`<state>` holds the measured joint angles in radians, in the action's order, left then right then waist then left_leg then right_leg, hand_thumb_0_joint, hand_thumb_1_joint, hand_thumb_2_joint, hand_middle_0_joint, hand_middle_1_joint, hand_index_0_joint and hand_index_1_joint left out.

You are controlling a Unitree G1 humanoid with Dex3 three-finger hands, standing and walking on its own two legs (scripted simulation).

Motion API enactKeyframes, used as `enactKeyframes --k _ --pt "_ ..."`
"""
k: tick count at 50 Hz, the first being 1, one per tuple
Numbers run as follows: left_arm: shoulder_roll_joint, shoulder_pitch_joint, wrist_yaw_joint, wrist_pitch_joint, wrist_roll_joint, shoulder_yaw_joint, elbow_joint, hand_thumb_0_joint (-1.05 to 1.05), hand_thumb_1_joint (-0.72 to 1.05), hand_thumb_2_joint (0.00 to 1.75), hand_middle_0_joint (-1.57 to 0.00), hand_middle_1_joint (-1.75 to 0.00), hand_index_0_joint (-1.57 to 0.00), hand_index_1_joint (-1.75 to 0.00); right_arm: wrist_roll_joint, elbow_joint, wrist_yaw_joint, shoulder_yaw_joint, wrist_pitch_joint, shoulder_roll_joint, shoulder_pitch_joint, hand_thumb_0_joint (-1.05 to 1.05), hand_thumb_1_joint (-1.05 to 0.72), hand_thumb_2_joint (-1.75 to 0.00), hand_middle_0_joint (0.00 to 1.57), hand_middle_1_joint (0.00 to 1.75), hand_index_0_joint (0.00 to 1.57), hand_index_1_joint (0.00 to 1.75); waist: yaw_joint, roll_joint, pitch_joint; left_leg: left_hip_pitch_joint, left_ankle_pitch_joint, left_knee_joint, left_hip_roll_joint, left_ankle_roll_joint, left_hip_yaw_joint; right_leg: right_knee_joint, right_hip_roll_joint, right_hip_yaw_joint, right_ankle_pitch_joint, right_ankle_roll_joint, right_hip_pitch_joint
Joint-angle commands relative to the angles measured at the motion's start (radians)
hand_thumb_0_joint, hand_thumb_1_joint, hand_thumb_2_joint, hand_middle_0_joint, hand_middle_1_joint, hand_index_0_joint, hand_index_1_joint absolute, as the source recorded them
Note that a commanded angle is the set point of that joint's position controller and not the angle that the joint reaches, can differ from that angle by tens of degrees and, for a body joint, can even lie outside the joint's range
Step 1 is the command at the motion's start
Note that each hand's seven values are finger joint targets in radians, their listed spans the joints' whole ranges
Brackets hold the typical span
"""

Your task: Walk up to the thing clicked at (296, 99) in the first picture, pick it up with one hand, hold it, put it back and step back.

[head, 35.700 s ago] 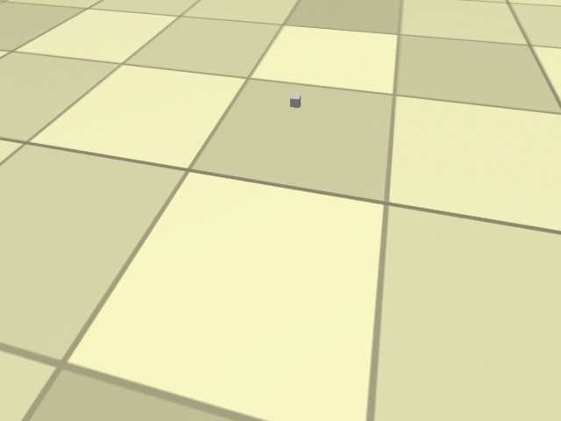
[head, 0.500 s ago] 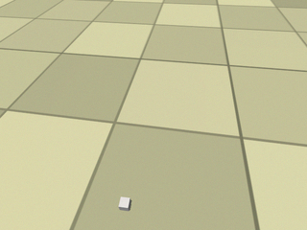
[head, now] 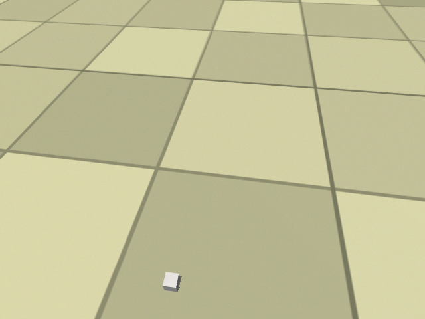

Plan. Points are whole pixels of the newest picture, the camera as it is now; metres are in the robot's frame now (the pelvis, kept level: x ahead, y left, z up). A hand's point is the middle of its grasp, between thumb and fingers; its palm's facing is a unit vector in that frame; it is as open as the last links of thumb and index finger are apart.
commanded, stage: stand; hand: left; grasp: from above
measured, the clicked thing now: (171, 282) +0.44 +0.22 -0.75
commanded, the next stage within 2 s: step back in 0.54 s
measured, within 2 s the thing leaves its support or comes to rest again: neither
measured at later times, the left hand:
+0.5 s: hand out of the picture +0.08 +0.24 -0.16, palm faces -0.01 -0.94 -0.34, open 7.4 cm
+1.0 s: hand out of the picture +0.08 +0.30 -0.18, palm faces -0.04 -0.93 -0.37, open 7.4 cm
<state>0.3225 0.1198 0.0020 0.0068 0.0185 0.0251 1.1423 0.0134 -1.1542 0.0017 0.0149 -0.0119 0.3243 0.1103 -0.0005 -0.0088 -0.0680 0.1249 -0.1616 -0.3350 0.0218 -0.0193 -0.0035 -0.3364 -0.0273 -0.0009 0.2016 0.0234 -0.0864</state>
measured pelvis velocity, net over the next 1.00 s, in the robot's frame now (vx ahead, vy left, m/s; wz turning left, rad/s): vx -0.07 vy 0.03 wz -0.02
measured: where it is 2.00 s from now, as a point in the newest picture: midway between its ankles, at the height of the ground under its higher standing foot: outside the picture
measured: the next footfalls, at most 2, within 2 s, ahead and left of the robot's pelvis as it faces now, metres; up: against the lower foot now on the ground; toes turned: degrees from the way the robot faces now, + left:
right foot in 1.24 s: -0.12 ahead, -0.11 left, +0.00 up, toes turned -3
left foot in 1.64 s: -0.23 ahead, +0.13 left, +0.00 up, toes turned -2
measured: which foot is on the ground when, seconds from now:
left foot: down 0.00-1.00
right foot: down 0.00-0.82, up 0.84-1.00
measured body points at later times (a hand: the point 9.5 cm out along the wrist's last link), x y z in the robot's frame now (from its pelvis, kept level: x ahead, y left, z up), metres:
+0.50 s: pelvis +0.00 -0.01 +0.00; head +0.02 -0.01 +0.45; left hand +0.08 +0.29 -0.13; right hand +0.07 -0.30 -0.14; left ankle +0.02 +0.13 -0.75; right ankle -0.01 -0.13 -0.75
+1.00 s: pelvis -0.07 +0.03 -0.01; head +0.01 +0.06 +0.43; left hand +0.08 +0.35 -0.15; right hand +0.00 -0.28 -0.13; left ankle -0.02 +0.13 -0.75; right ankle -0.09 -0.12 -0.66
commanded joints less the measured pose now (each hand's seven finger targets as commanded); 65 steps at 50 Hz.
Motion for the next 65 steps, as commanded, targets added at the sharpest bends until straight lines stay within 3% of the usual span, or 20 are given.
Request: enactKeyframes --k 1,26,27,30,35,37,39,40,41,42,44,47,48,52,56,60,62,63,64,65 --pt "0.202 -0.038 0.017 0.018 -0.006 0.031 -0.059 0.0 0.9 0.9 -0.2 -0.3 -0.2 -0.3 0.003 0.055 -0.018 0.033 -0.017 0.203 -0.032 0.0 -0.9 -0.9 0.2 0.3 0.2 0.3 0.004 0.004 0.083 -0.037 0.121 0.049 0.104 0.032 0.079 0.057 -0.096 0.072 -0.119 -0.036 -0.023" --pt "0.22 -0.046 0.014 0.024 -0.009 0.029 -0.073 0.0 0.9 0.9 -0.2 -0.3 -0.2 -0.3 -0.001 0.064 -0.013 0.031 -0.016 0.206 -0.033 0.0 -0.9 -0.9 0.2 0.3 0.2 0.3 0.008 0.019 0.091 -0.053 0.145 0.045 0.109 0.024 0.076 0.061 -0.099 0.079 -0.16 -0.04 -0.017" --pt "0.298 -0.052 0.018 0.012 -0.028 0.072 -0.095 0.0 0.9 0.9 -0.2 -0.3 -0.2 -0.3 -0.005 0.088 -0.01 0.051 0.002 0.271 -0.071 0.0 -0.9 -0.9 0.2 0.3 0.2 0.3 0.004 0.022 -0.013 0.032 0.269 -0.058 0.089 0.051 0.083 -0.015 -0.086 0.096 -0.328 -0.049 -0.092" --pt "0.291 -0.027 0.024 0.004 -0.03 0.08 -0.132 0.0 0.9 0.9 -0.2 -0.3 -0.2 -0.3 -0.019 0.117 -0.009 0.052 0.016 0.239 -0.038 0.0 -0.9 -0.9 0.2 0.3 0.2 0.3 0.01 0.048 0.06 0.02 0.271 -0.158 0.067 0.057 0.048 -0.044 -0.112 0.108 -0.39 -0.093 -0.078" --pt "0.326 -0.103 0.024 -0.014 -0.008 0.094 -0.219 0.0 0.9 0.9 -0.2 -0.3 -0.2 -0.3 -0.014 0.162 -0.002 0.072 0.041 0.236 0.009 0.0 -0.9 -0.9 0.2 0.3 0.2 0.3 0.018 0.159 0.143 0.05 -0.064 -0.385 -0.038 0.051 0.009 -0.053 -0.241 0.217 -0.394 -0.218 -0.134" --pt "0.328 -0.14 0.022 -0.021 0.001 0.096 -0.255 0.0 0.9 0.9 -0.2 -0.3 -0.2 -0.3 -0.009 0.17 0.002 0.078 0.047 0.232 0.057 0.0 -0.9 -0.9 0.2 0.3 0.2 0.3 0.035 0.205 0.15 0.043 -0.176 -0.417 -0.04 0.064 0.025 -0.088 -0.262 0.21 -0.357 -0.233 -0.189" --pt "0.309 -0.161 0.019 -0.031 -0.001 0.091 -0.28 0.0 0.9 0.9 -0.2 -0.3 -0.2 -0.3 -0.007 0.176 0.005 0.085 0.042 0.245 0.09 0.0 -0.9 -0.9 0.2 0.3 0.2 0.3 0.051 0.158 0.148 0.034 0.037 -0.333 0.001 0.079 0.053 -0.185 -0.2 0.151 -0.27 -0.184 -0.2" --pt "0.279 -0.147 0.019 -0.039 -0.011 0.084 -0.288 0.0 0.9 0.9 -0.2 -0.3 -0.2 -0.3 -0.004 0.193 0.003 0.09 0.034 0.281 0.074 0.0 -0.9 -0.9 0.2 0.3 0.2 0.3 0.05 0.031 0.131 0.075 0.27 -0.19 0.099 0.117 0.139 -0.325 -0.084 0.07 -0.168 -0.122 -0.193" --pt "0.229 -0.126 0.023 -0.045 -0.018 0.073 -0.291 0.0 0.9 0.9 -0.2 -0.3 -0.2 -0.3 0.002 0.206 0.002 0.103 0.027 0.342 0.046 0.0 -0.9 -0.9 0.2 0.3 0.2 0.3 0.039 -0.121 0.11 0.051 0.464 -0.062 0.231 0.181 0.315 -0.492 0.082 0.022 0.034 -0.064 -0.267" --pt "0.216 -0.091 0.035 -0.053 -0.012 0.074 -0.294 0.0 0.9 0.9 -0.2 -0.3 -0.2 -0.3 0.011 0.219 -0.002 0.11 0.019 0.37 0.054 0.0 -0.9 -0.9 0.2 0.3 0.2 0.3 0.034 -0.165 0.123 -0.012 0.575 -0.046 0.31 0.239 0.421 -0.631 0.134 0.108 0.414 -0.062 -0.349" --pt "0.221 -0.052 0.044 -0.06 -0.01 0.074 -0.276 0.0 0.9 0.9 -0.2 -0.3 -0.2 -0.3 0.017 0.244 -0.014 0.112 0.015 0.358 0.046 0.0 -0.9 -0.9 0.2 0.3 0.2 0.3 0.031 -0.146 0.134 0.016 0.572 -0.051 0.328 0.252 0.426 -0.805 0.135 0.195 0.442 -0.061 -0.37" --pt "0.244 0.0 0.036 -0.065 -0.023 0.077 -0.27 0.0 0.9 0.9 -0.2 -0.3 -0.2 -0.3 0.022 0.291 -0.026 0.099 0.012 0.309 -0.049 0.0 -0.9 -0.9 0.2 0.3 0.2 0.3 -0.017 -0.122 0.13 0.014 0.483 -0.101 0.206 0.203 0.232 -0.887 0.131 0.212 0.318 -0.054 -0.387" --pt "0.243 0.025 0.035 -0.066 -0.02 0.079 -0.271 0.0 0.9 0.9 -0.2 -0.3 -0.2 -0.3 0.017 0.303 -0.03 0.097 0.009 0.302 -0.046 0.0 -0.9 -0.9 0.2 0.3 0.2 0.3 -0.024 -0.133 0.142 -0.012 0.463 -0.11 0.212 0.213 0.229 -0.908 0.132 0.201 0.295 -0.047 -0.4" --pt "0.243 0.018 0.03 -0.059 -0.006 0.09 -0.306 0.0 0.9 0.9 -0.2 -0.3 -0.2 -0.3 0.012 0.313 -0.036 0.1 0.01 0.282 0.033 0.0 -0.9 -0.9 0.2 0.3 0.2 0.3 0.02 -0.1 0.148 -0.108 0.431 -0.119 0.226 0.249 0.233 -0.812 0.115 0.18 0.306 0.002 -0.416" --pt "0.244 0.007 0.024 -0.048 -0.004 0.097 -0.331 0.0 0.9 0.9 -0.2 -0.3 -0.2 -0.3 0.016 0.326 -0.036 0.106 0.015 0.304 0.063 0.0 -0.9 -0.9 0.2 0.3 0.2 0.3 0.051 -0.126 0.15 -0.12 0.401 -0.14 0.268 0.282 0.244 -0.587 0.065 0.125 0.33 0.011 -0.363" --pt "0.234 0.127 0.009 -0.039 0.001 0.105 -0.29 0.0 0.9 0.9 -0.2 -0.3 -0.2 -0.3 0.013 0.353 -0.027 0.106 0.028 0.333 -0.004 0.0 -0.9 -0.9 0.2 0.3 0.2 0.3 0.002 -0.173 0.172 0.034 0.186 -0.143 0.243 0.228 0.211 -0.308 0.044 0.04 0.219 -0.024 -0.166" --pt "0.238 0.216 0.006 -0.035 0.01 0.113 -0.251 0.0 0.9 0.9 -0.2 -0.3 -0.2 -0.3 0.004 0.358 -0.021 0.104 0.039 0.322 -0.049 0.0 -0.9 -0.9 0.2 0.3 0.2 0.3 -0.041 -0.133 0.176 0.182 0.024 -0.18 0.201 0.157 0.175 -0.149 0.041 0.028 0.058 -0.064 -0.021" --pt "0.283 0.205 0.005 -0.031 0.025 0.127 -0.265 0.0 0.9 0.9 -0.2 -0.3 -0.2 -0.3 -0.004 0.361 -0.019 0.094 0.042 0.284 -0.035 0.0 -0.9 -0.9 0.2 0.3 0.2 0.3 -0.037 0.009 0.137 0.309 -0.112 -0.298 0.117 0.093 0.126 -0.058 -0.072 0.233 0.135 -0.104 -0.027" --pt "0.366 0.13 0.003 -0.026 0.022 0.147 -0.309 0.0 0.9 0.9 -0.2 -0.3 -0.2 -0.3 -0.005 0.37 -0.022 0.077 0.043 0.224 -0.024 0.0 -0.9 -0.9 0.2 0.3 0.2 0.3 -0.019 0.255 0.063 0.471 -0.356 -0.475 -0.087 0.025 0.04 0.057 -0.242 0.501 0.201 -0.18 -0.075" --pt "0.439 0.044 0.005 -0.029 0.028 0.155 -0.359 0.0 0.9 0.9 -0.2 -0.3 -0.2 -0.3 0.0 0.361 -0.034 0.097 0.049 0.263 -0.051 0.0 -0.9 -0.9 0.2 0.3 0.2 0.3 -0.059 0.296 0.011 0.35 -0.47 -0.73 -0.12 0.006 0.109 0.111 -0.392 0.62 0.197 -0.336 -0.349"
